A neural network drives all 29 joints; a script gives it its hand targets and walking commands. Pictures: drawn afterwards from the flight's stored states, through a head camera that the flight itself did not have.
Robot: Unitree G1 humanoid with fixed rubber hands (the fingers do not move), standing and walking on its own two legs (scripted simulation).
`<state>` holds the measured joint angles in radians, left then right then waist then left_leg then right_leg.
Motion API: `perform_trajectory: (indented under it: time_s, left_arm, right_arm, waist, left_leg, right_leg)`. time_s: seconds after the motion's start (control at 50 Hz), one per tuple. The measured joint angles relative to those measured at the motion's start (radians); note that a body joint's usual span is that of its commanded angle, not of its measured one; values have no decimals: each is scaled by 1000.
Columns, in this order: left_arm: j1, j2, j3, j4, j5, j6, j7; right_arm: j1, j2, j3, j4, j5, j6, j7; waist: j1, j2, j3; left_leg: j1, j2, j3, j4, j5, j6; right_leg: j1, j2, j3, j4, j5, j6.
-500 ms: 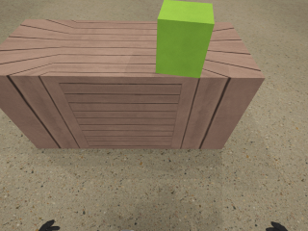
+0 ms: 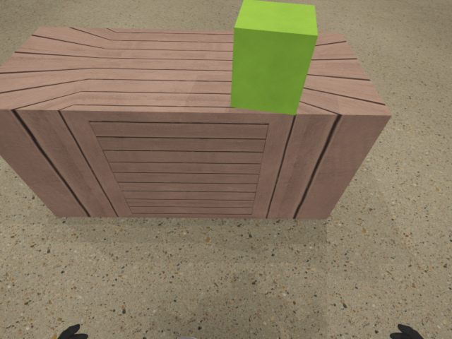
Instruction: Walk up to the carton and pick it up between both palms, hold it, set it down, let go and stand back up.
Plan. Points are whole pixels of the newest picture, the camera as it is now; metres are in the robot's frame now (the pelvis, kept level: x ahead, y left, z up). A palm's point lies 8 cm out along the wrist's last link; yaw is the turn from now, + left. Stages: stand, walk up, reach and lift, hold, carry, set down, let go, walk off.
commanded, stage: walk up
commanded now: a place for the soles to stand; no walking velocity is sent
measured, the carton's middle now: (270, 58) +0.87 -0.12 +0.04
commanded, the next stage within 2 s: none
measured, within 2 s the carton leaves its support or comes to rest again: neither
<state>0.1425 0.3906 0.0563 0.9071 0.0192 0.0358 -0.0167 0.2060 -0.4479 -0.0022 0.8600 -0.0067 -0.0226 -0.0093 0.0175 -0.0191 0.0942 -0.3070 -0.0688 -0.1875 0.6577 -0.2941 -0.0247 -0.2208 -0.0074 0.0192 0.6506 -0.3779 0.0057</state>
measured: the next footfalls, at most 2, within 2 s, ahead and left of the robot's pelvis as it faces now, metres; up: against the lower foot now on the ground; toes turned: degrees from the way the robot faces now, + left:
none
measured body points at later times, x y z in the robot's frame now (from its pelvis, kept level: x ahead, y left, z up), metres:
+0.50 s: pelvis +0.00 -0.01 +0.00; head +0.02 +0.00 +0.45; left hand +0.10 +0.31 -0.11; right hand +0.11 -0.34 -0.09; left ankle +0.04 +0.14 -0.72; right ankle -0.01 -0.13 -0.72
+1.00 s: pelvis +0.00 -0.01 +0.00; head +0.02 +0.00 +0.45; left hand +0.10 +0.31 -0.12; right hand +0.11 -0.34 -0.09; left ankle +0.04 +0.14 -0.72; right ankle -0.01 -0.13 -0.72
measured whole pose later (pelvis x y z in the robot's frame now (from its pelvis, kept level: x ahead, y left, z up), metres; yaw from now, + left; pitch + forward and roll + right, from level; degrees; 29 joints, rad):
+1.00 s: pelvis +0.00 -0.01 +0.00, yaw +1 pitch -3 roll +0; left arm 0.14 0.39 0.06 0.90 0.02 0.04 -0.02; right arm 0.21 -0.45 0.00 0.86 -0.01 -0.02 -0.01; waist 0.02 -0.01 0.09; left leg -0.31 -0.07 -0.20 0.65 -0.29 -0.03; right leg -0.22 0.00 0.02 0.65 -0.38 0.00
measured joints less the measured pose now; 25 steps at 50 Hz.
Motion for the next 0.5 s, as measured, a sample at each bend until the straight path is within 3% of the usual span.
perform_trajectory:
  time_s: [0.5]
  left_arm:
    - [0, 0, 5, -10, 0, 1, -1]
  right_arm:
    - [-1, 0, 0, 0, 2, -1, -2]
  waist:
    - [1, 6, 0]
  left_leg:
    - [0, 0, -13, -3, 2, -2]
  right_leg:
    - [1, 7, -4, 3, -5, -3]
